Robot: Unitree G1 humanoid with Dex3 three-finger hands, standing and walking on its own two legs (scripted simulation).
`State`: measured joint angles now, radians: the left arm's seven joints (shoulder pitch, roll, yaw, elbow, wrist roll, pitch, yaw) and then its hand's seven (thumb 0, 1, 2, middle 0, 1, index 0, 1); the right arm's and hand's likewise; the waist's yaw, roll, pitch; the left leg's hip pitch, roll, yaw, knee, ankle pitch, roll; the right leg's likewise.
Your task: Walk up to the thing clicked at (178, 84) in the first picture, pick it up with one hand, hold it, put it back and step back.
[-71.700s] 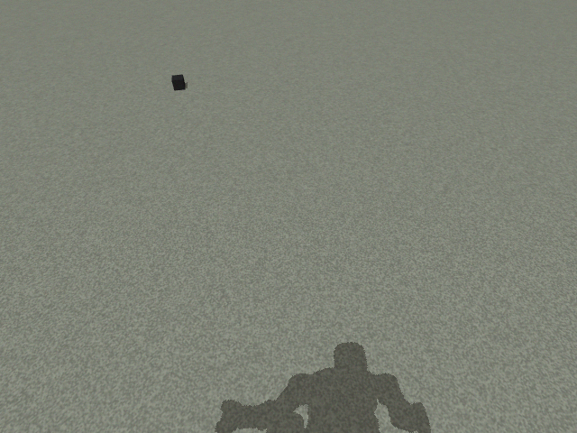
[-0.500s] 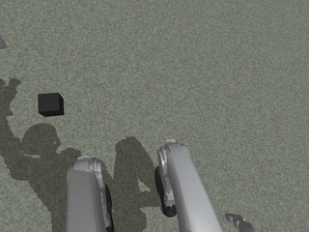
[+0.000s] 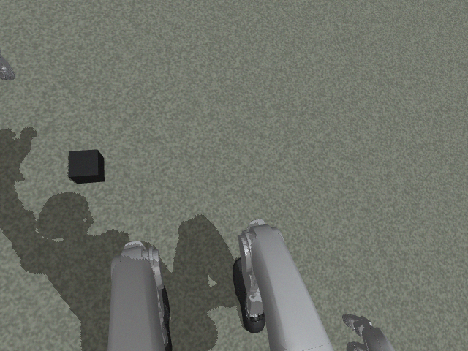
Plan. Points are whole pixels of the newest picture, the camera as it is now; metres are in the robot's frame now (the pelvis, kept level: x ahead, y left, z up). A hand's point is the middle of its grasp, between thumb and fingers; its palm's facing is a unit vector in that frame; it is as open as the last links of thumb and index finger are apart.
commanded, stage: go down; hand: left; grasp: from above
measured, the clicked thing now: (87, 167) +0.56 +0.28 -0.46
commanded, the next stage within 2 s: approach in 1.00 s
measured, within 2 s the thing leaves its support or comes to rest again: neither
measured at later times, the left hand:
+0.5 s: hand out of the picture +0.51 +0.33 -0.02, palm faces -0.44 -0.01 -0.90, open 14.2 cm
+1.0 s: hand out of the picture +0.51 +0.33 +0.00, palm faces -0.44 +0.00 -0.90, open 14.3 cm
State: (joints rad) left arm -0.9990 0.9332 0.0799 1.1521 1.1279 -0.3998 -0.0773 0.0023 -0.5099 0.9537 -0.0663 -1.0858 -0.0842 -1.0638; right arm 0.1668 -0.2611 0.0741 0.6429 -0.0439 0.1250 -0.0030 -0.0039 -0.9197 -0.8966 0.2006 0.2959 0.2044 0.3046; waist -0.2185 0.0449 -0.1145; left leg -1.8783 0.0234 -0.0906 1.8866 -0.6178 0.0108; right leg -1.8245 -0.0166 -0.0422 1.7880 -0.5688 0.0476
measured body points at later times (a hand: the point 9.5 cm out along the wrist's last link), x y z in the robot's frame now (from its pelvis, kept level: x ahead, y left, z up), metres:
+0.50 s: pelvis +0.01 +0.01 +0.03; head +0.21 +0.06 +0.43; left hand +0.53 +0.32 +0.03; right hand +0.05 -0.26 -0.08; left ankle +0.08 +0.12 -0.46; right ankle +0.11 -0.15 -0.46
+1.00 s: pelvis +0.01 +0.01 +0.04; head +0.22 +0.06 +0.44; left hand +0.53 +0.33 +0.05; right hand +0.06 -0.26 -0.07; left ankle +0.08 +0.12 -0.46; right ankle +0.11 -0.15 -0.46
